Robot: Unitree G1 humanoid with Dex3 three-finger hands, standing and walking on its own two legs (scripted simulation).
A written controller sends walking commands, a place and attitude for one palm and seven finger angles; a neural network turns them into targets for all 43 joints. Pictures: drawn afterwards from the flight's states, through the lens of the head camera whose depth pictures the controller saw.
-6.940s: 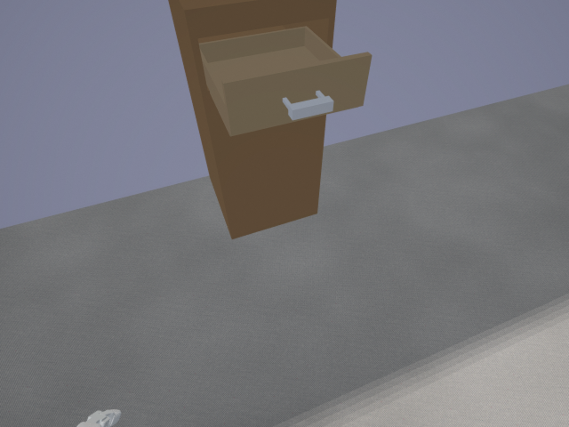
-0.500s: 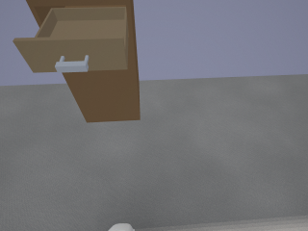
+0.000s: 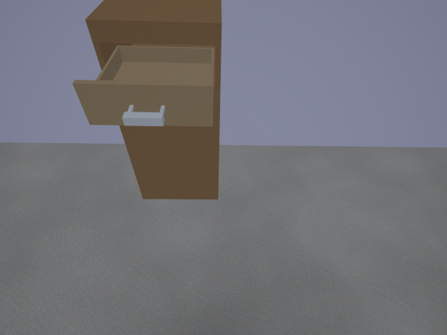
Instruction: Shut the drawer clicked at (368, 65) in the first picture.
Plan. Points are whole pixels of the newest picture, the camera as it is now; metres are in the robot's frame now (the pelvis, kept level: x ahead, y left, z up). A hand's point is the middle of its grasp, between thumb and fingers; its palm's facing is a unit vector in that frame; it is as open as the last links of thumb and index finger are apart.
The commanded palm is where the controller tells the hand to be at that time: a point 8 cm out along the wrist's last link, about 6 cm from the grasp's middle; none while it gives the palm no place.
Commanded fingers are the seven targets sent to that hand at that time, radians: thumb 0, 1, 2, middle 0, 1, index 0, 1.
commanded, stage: take the last steps up to it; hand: left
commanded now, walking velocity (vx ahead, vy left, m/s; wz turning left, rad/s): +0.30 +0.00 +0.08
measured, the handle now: (145, 113) +0.66 +0.25 +0.02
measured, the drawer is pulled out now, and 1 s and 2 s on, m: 0.25 0.25 0.25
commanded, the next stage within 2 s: come to a stop and stand still in 0.96 s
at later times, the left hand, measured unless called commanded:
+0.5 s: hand out of the picture -0.01 +0.11 -0.16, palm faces +0.20 -0.96 -0.18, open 7.4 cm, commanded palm none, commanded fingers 0.00 0.90 0.90 -0.20 -0.30 -0.20 -0.30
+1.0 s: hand (132, 252) +0.34 +0.24 -0.17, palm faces +0.10 -0.97 -0.20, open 7.4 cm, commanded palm none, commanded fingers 0.00 0.90 0.90 -0.20 -0.30 -0.20 -0.30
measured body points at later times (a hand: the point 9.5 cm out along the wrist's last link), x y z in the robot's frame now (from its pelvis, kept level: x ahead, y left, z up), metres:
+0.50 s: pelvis +0.11 -0.02 +0.00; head +0.12 -0.04 +0.45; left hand -0.02 +0.16 -0.14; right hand +0.15 -0.25 -0.17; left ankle +0.18 +0.14 -0.68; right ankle +0.02 -0.13 -0.74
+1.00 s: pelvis +0.27 +0.05 +0.00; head +0.28 +0.05 +0.45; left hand +0.34 +0.29 -0.15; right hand +0.31 -0.18 -0.15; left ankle +0.23 +0.13 -0.74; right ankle +0.35 -0.08 -0.69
